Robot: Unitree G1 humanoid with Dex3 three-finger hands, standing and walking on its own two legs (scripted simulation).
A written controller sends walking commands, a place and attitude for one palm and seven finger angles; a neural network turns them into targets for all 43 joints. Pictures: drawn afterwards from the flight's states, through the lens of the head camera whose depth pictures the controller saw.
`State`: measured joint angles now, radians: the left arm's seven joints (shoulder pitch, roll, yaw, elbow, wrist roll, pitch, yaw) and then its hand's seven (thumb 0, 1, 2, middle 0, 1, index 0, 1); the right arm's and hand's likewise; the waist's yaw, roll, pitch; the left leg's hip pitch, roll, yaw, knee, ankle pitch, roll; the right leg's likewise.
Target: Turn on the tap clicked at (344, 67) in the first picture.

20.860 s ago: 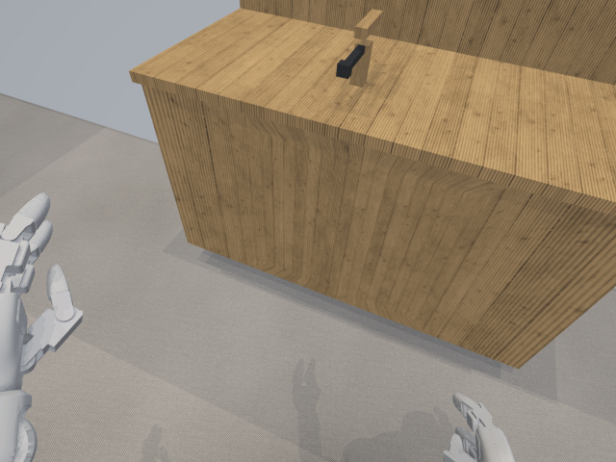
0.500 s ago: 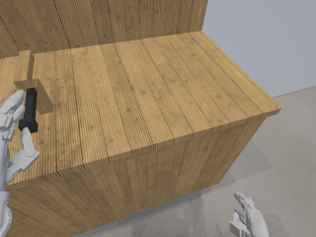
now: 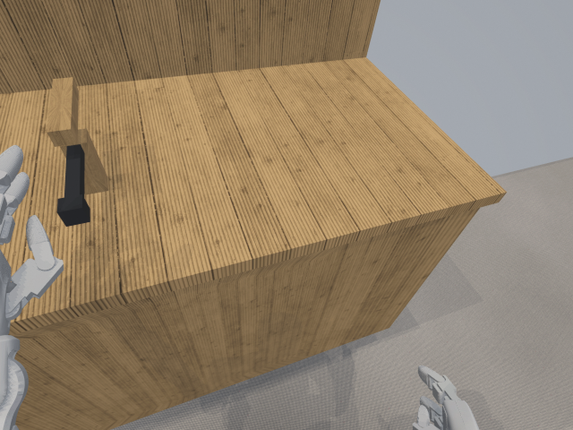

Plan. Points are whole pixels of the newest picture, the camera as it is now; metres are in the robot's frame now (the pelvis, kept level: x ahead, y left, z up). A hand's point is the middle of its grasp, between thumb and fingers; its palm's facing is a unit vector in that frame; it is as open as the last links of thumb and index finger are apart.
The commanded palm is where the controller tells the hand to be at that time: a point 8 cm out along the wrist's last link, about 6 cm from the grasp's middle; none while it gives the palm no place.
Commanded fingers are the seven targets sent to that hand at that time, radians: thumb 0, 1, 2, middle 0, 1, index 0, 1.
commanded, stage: come to a stop and stand still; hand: left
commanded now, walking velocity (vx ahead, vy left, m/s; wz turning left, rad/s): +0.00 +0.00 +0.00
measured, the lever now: (74, 210) +0.33 +0.32 +0.12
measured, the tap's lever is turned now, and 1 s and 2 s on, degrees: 0 0 0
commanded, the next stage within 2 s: look again from close up in 0.04 s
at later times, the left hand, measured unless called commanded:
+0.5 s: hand (82, 251) +0.25 +0.25 +0.16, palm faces +0.39 -0.85 -0.36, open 7.4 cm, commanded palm +0.19 +0.28 +0.18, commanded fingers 0.00 0.90 0.90 -0.20 -0.30 -0.20 -0.30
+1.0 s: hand (92, 285) +0.22 +0.24 +0.14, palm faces +0.28 -0.87 -0.40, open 7.4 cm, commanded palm +0.17 +0.28 +0.18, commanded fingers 0.00 0.90 0.90 -0.20 -0.30 -0.20 -0.30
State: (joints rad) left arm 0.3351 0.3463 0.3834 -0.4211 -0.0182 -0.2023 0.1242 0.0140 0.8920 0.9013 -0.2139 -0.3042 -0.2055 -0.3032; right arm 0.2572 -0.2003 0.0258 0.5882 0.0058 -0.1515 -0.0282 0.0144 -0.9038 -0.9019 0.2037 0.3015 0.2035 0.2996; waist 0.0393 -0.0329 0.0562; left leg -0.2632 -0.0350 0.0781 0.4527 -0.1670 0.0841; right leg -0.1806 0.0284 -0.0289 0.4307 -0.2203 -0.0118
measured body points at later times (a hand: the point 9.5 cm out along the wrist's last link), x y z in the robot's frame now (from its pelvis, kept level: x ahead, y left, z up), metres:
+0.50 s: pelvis +0.03 +0.00 +0.00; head +0.04 +0.03 +0.45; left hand +0.22 +0.30 +0.18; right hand +0.22 -0.21 -0.06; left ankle +0.05 +0.06 -0.74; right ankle +0.01 -0.11 -0.74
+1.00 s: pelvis +0.01 +0.00 +0.00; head +0.01 +0.01 +0.45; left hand +0.20 +0.28 +0.17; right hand +0.17 -0.23 -0.07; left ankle +0.05 +0.06 -0.74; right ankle +0.01 -0.11 -0.74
